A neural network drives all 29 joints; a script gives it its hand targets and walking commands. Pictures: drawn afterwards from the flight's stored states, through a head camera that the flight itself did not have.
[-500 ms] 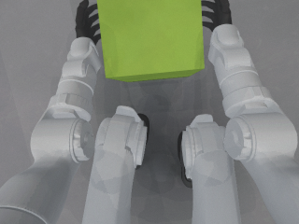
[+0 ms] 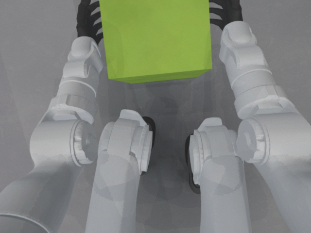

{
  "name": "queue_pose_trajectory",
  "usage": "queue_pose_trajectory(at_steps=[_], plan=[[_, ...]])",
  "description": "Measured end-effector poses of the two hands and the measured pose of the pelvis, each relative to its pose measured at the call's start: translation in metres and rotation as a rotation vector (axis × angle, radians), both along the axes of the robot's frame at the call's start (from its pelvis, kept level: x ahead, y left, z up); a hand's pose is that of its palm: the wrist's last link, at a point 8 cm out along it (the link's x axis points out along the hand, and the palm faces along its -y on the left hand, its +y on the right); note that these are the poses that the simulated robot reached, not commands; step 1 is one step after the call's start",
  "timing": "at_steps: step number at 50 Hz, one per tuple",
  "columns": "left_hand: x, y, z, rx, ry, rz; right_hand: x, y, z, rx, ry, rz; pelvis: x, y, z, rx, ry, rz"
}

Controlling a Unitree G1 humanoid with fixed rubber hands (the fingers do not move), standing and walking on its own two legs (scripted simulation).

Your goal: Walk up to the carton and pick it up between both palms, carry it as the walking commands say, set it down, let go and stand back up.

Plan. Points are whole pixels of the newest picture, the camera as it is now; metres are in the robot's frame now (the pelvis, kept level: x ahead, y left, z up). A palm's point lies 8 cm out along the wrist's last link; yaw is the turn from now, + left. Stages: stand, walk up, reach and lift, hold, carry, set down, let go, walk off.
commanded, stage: set down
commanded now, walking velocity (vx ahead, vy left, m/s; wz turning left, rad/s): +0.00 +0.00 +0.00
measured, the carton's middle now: (158, 39) +0.51 +0.06 -0.23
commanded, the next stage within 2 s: let go in 1.96 s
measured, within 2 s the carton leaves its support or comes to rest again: neither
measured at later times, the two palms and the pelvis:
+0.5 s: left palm (86, 43) +0.48 +0.23 -0.17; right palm (246, 25) +0.53 -0.13 -0.17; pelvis +0.01 +0.01 +0.01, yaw -1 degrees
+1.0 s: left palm (51, 28) +0.48 +0.25 -0.07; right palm out of the picture +0.55 -0.13 -0.06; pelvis -0.01 +0.01 +0.07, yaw +0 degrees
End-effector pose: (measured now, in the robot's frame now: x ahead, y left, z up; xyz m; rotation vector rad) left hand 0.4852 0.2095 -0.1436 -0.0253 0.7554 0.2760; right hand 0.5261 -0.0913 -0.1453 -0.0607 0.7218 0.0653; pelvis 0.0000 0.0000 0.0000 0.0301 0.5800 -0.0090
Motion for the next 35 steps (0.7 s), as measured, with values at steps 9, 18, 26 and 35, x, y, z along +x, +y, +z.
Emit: queue_pose_trajectory(at_steps=[9,18,26,35], plan=[[-0.003,0.002,-0.005,-0.002,-0.014,-0.012,0.000,-0.004,-0.007,-0.026,-0.011,0.040,-0.003,0.000,0.006,-0.004,-0.007,0.001],[-0.004,0.010,-0.023,0.002,0.022,0.007,-0.003,-0.026,-0.024,-0.047,0.005,-0.011,0.007,0.006,0.014,-0.015,0.042,0.001],[-0.007,0.021,-0.027,0.008,0.012,0.012,0.002,-0.040,-0.020,-0.059,-0.015,-0.016,0.015,0.010,0.012,-0.019,0.085,-0.013],[-0.020,0.039,-0.017,0.021,-0.033,0.018,-0.005,-0.051,-0.016,-0.068,-0.044,-0.027,0.005,0.013,0.010,-0.021,0.031,-0.006]])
